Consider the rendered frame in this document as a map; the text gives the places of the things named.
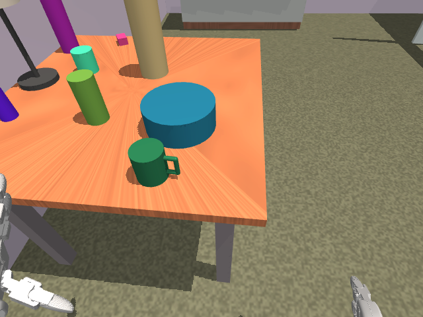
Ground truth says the table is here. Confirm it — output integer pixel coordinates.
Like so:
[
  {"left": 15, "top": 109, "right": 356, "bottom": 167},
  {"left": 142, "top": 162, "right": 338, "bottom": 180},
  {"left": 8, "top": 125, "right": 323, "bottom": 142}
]
[{"left": 0, "top": 35, "right": 267, "bottom": 283}]

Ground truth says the left robot hand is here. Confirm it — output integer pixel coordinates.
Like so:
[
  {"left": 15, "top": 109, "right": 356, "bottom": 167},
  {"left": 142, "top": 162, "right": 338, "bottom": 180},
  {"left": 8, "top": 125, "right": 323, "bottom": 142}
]
[{"left": 0, "top": 173, "right": 74, "bottom": 313}]

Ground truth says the right robot hand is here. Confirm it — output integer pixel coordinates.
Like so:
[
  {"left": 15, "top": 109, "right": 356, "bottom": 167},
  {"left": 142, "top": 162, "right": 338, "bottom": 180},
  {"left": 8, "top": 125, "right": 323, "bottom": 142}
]
[{"left": 350, "top": 276, "right": 383, "bottom": 317}]

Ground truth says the desk lamp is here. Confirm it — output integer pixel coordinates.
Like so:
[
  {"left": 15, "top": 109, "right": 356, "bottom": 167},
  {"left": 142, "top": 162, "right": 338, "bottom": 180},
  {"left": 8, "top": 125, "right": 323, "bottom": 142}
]
[{"left": 0, "top": 0, "right": 59, "bottom": 91}]

